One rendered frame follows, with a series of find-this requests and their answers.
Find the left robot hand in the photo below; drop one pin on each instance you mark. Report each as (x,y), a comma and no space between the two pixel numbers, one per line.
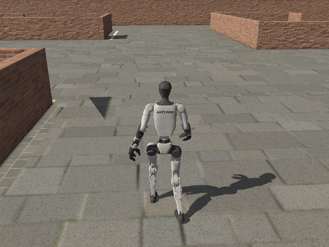
(131,153)

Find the left robot upper arm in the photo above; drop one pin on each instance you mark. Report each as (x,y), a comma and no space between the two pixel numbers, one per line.
(145,117)

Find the robot right forearm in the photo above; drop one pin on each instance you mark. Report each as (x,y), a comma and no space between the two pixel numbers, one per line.
(188,132)

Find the robot left foot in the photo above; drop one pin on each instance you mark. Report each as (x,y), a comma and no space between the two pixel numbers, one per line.
(152,198)

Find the right robot upper arm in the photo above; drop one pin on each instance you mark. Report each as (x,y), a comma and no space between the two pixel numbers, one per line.
(183,115)

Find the robot left forearm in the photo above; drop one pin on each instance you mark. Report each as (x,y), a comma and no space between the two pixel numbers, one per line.
(137,138)

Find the humanoid robot torso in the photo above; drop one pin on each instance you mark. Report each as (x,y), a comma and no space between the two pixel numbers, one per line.
(164,124)

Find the right robot hand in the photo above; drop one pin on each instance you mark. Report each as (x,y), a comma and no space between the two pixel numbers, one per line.
(187,138)

